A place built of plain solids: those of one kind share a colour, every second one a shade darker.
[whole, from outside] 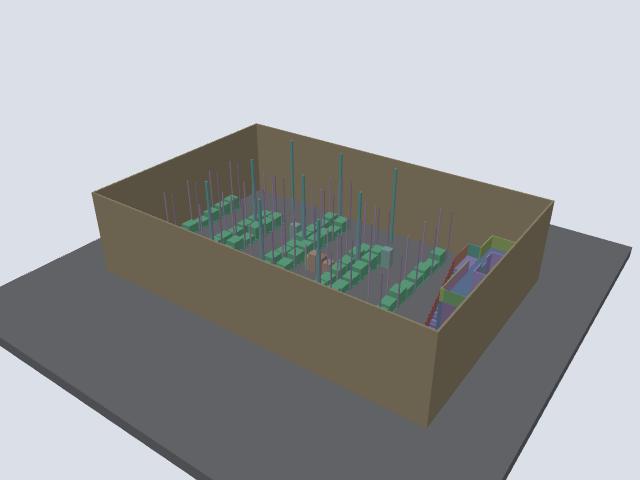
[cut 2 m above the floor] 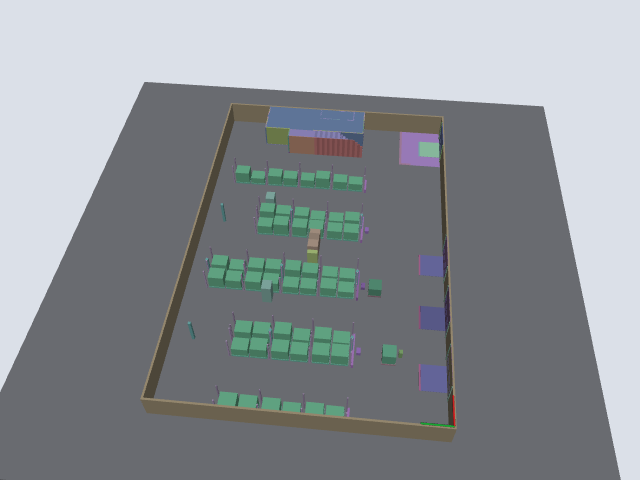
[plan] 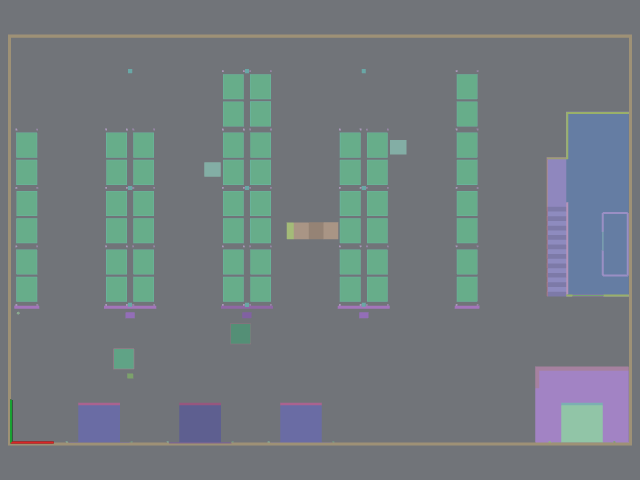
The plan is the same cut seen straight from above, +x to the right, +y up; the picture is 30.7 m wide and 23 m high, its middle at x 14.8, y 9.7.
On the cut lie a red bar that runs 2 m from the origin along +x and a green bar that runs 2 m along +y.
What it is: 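Racking aisles and the goods-in floor of a storage hall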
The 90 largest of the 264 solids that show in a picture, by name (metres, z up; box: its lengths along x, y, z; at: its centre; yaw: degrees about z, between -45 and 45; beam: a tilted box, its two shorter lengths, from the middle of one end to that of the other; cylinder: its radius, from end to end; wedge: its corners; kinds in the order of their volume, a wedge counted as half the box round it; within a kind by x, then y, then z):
{
 "wall_1": {"box": [0.15, 19.69, 7.31], "at": [-0.07, 9.7, 3.6]},
 "wall_2": {"box": [29.9, 0.15, 7.31], "at": [14.8, -0.07, 3.6]},
 "wall_3": {"box": [29.9, 0.15, 7.31], "at": [14.8, 19.47, 3.6]},
 "wall_4": {"box": [0.15, 19.69, 7.31], "at": [29.68, 9.7, 3.6]},
 "mezz_deck_1": {"box": [3.0, 8.84, 3.96], "at": [28.1, 11.41, 1.93]},
 "row_load_1": {"box": [0.95, 1.16, 0.62], "at": [0.75, 7.34, 0.45]},
 "row_load_2": {"box": [0.95, 1.16, 0.82], "at": [0.75, 8.65, 0.55]},
 "row_load_3": {"box": [0.95, 1.16, 0.57], "at": [0.75, 10.14, 0.42]},
 "row_load_4": {"box": [0.95, 1.16, 0.93], "at": [0.75, 11.45, 0.61]},
 "row_load_5": {"box": [0.95, 1.16, 1.04], "at": [0.75, 12.94, 0.66]},
 "row_load_6": {"box": [0.95, 1.16, 1.15], "at": [0.75, 14.25, 0.72]},
 "row_load_7": {"box": [0.95, 1.16, 1.09], "at": [5.05, 7.34, 0.68]},
 "row_load_8": {"box": [0.95, 1.16, 1.04], "at": [5.05, 8.65, 0.66]},
 "row_load_9": {"box": [0.95, 1.16, 0.87], "at": [5.05, 10.14, 0.57]},
 "row_load_10": {"box": [0.95, 1.16, 1.01], "at": [5.05, 11.45, 0.64]},
 "row_load_11": {"box": [0.95, 1.16, 0.97], "at": [5.05, 12.94, 0.62]},
 "row_load_12": {"box": [0.95, 1.16, 0.77], "at": [5.05, 14.25, 0.53]},
 "row_load_13": {"box": [0.95, 1.16, 0.67], "at": [6.35, 7.34, 0.48]},
 "row_load_14": {"box": [0.95, 1.16, 0.98], "at": [6.35, 8.65, 0.63]},
 "row_load_15": {"box": [0.95, 1.16, 0.57], "at": [6.35, 10.14, 0.43]},
 "row_load_16": {"box": [0.95, 1.16, 1.19], "at": [6.35, 11.45, 0.73]},
 "row_load_17": {"box": [0.95, 1.16, 0.97], "at": [6.35, 12.94, 0.63]},
 "row_load_18": {"box": [0.95, 1.16, 0.94], "at": [6.35, 14.25, 0.61]},
 "row_load_19": {"box": [0.95, 1.16, 0.67], "at": [10.65, 7.34, 0.47]},
 "row_load_20": {"box": [0.95, 1.16, 0.94], "at": [10.65, 8.65, 0.61]},
 "row_load_21": {"box": [0.95, 1.16, 0.74], "at": [10.65, 10.14, 0.51]},
 "row_load_22": {"box": [0.95, 1.16, 0.74], "at": [10.65, 11.45, 0.51]},
 "row_load_23": {"box": [0.95, 1.16, 0.99], "at": [10.65, 12.94, 0.63]},
 "row_load_24": {"box": [0.95, 1.16, 1.0], "at": [10.65, 14.25, 0.64]},
 "row_load_25": {"box": [0.95, 1.16, 0.92], "at": [10.65, 15.74, 0.6]},
 "row_load_26": {"box": [0.95, 1.16, 1.08], "at": [10.65, 17.05, 0.68]},
 "row_load_27": {"box": [0.95, 1.16, 0.64], "at": [11.95, 7.34, 0.46]},
 "row_load_28": {"box": [0.95, 1.16, 0.7], "at": [11.95, 8.65, 0.49]},
 "row_load_29": {"box": [0.95, 1.16, 0.93], "at": [11.95, 10.14, 0.61]},
 "row_load_30": {"box": [0.95, 1.16, 1.11], "at": [11.95, 11.45, 0.69]},
 "row_load_31": {"box": [0.95, 1.16, 1.06], "at": [11.95, 12.94, 0.67]},
 "row_load_32": {"box": [0.95, 1.16, 1.03], "at": [11.95, 14.25, 0.66]},
 "row_load_33": {"box": [0.95, 1.16, 0.65], "at": [11.95, 15.74, 0.47]},
 "row_load_34": {"box": [0.95, 1.16, 1.0], "at": [11.95, 17.05, 0.64]},
 "row_load_35": {"box": [0.95, 1.16, 0.9], "at": [16.25, 7.34, 0.59]},
 "row_load_36": {"box": [0.95, 1.16, 0.88], "at": [16.25, 8.65, 0.58]},
 "row_load_37": {"box": [0.95, 1.16, 1.02], "at": [16.25, 10.14, 0.65]},
 "row_load_38": {"box": [0.95, 1.16, 1.05], "at": [16.25, 11.45, 0.67]},
 "row_load_39": {"box": [0.95, 1.16, 1.18], "at": [16.25, 12.94, 0.73]},
 "row_load_40": {"box": [0.95, 1.16, 0.86], "at": [16.25, 14.25, 0.57]},
 "row_load_41": {"box": [0.95, 1.16, 0.88], "at": [17.55, 7.34, 0.58]},
 "row_load_42": {"box": [0.95, 1.16, 0.67], "at": [17.55, 8.65, 0.48]},
 "row_load_43": {"box": [0.95, 1.16, 0.71], "at": [17.55, 10.14, 0.49]},
 "row_load_44": {"box": [0.95, 1.16, 1.01], "at": [17.55, 11.45, 0.65]},
 "row_load_45": {"box": [0.95, 1.16, 1.08], "at": [17.55, 12.94, 0.68]},
 "row_load_46": {"box": [0.95, 1.16, 1.19], "at": [17.55, 14.25, 0.73]},
 "row_load_47": {"box": [0.95, 1.16, 0.7], "at": [21.85, 7.34, 0.49]},
 "row_load_48": {"box": [0.95, 1.16, 0.84], "at": [21.85, 8.65, 0.56]},
 "row_load_49": {"box": [0.95, 1.16, 1.1], "at": [21.85, 10.14, 0.69]},
 "row_load_50": {"box": [0.95, 1.16, 0.76], "at": [21.85, 11.45, 0.52]},
 "row_load_51": {"box": [0.95, 1.16, 0.85], "at": [21.85, 12.94, 0.56]},
 "row_load_52": {"box": [0.95, 1.16, 0.99], "at": [21.85, 14.25, 0.63]},
 "row_load_53": {"box": [0.95, 1.16, 0.58], "at": [21.85, 15.74, 0.43]},
 "row_load_54": {"box": [0.95, 1.16, 1.07], "at": [21.85, 17.05, 0.68]},
 "mezz_head_landing_1": {"box": [0.9, 2.28, 3.96], "at": [26.15, 12.43, 1.93]},
 "mezz_par_whole_1": {"box": [0.1, 4.42, 4.96], "at": [26.65, 9.3, 2.43]},
 "mezz_par_whole_2": {"box": [0.1, 2.17, 4.96], "at": [26.65, 14.65, 2.43]},
 "mezz_par_whole_3": {"box": [3.0, 0.1, 4.96], "at": [28.1, 15.78, 2.43]},
 "mezz_par_whole_4": {"box": [1.2, 0.1, 4.96], "at": [29.0, 7.04, 2.43]},
 "mezz_steps_1": {"box": [0.9, 0.23, 2.4], "at": [26.15, 9.59, 1.15]},
 "mezz_steps_2": {"box": [0.9, 0.23, 2.59], "at": [26.15, 9.82, 1.25]},
 "mezz_steps_3": {"box": [0.9, 0.23, 2.79], "at": [26.15, 10.05, 1.34]},
 "mezz_steps_4": {"box": [0.9, 0.23, 2.98], "at": [26.15, 10.27, 1.44]},
 "mezz_steps_5": {"box": [0.9, 0.23, 3.18], "at": [26.15, 10.5, 1.54]},
 "mezz_steps_6": {"box": [0.9, 0.23, 3.38], "at": [26.15, 10.72, 1.64]},
 "mezz_steps_7": {"box": [0.9, 0.23, 3.57], "at": [26.15, 10.95, 1.74]},
 "mezz_steps_8": {"box": [0.9, 0.23, 3.77], "at": [26.15, 11.18, 1.83]},
 "office_1": {"box": [0.1, 1.2, 6.46], "at": [28.35, 8.59, 3.18]},
 "office_2": {"box": [0.1, 0.9, 6.46], "at": [28.35, 10.54, 3.18]},
 "office_3": {"box": [1.2, 0.1, 6.46], "at": [28.95, 7.99, 3.18]},
 "office_4": {"box": [1.2, 0.1, 6.46], "at": [28.95, 10.99, 3.18]},
 "office_5": {"box": [0.1, 3.0, 6.46], "at": [29.55, 9.49, 3.18]},
 "narrow_pinch_stack_1": {"box": [0.72, 0.81, 1.72], "at": [13.9, 10.14, 0.81]},
 "narrow_pinch_stack_2": {"box": [0.72, 0.81, 1.65], "at": [14.61, 10.14, 0.77]},
 "narrow_pinch_stack_3": {"box": [0.72, 0.81, 1.33], "at": [15.32, 10.14, 0.61]},
 "mezz_par_1": {"box": [0.1, 4.42, 4.92], "at": [26.65, 9.3, 2.41]},
 "left_cage_1": {"box": [0.8, 0.7, 1.75], "at": [9.65, 13.08, 0.82]},
 "left_cage_2": {"box": [0.8, 0.7, 1.75], "at": [18.55, 14.14, 0.82]},
 "lane_load_1": {"box": [0.95, 0.95, 0.97], "at": [5.4, 4.0, 0.63]},
 "lane_load_2": {"box": [0.95, 0.95, 0.78], "at": [11.0, 5.2, 0.53]},
 "shutter_1": {"box": [3.0, 0.05, 3.25], "at": [9.05, -0.03, 1.57]},
 "shutter_2": {"box": [3.0, 0.05, 3.25], "at": [13.89, -0.03, 1.57]},
 "dock_deck_1": {"box": [4.49, 3.64, 0.06], "at": [27.35, 1.82, -0.02]},
 "mezz_gate_base_1": {"box": [1.5, 0.1, 3.96], "at": [27.65, 7.04, 1.93]},
 "dock_shutter_1": {"box": [3.0, 0.05, 3.25], "at": [27.35, -0.03, 1.57]}
}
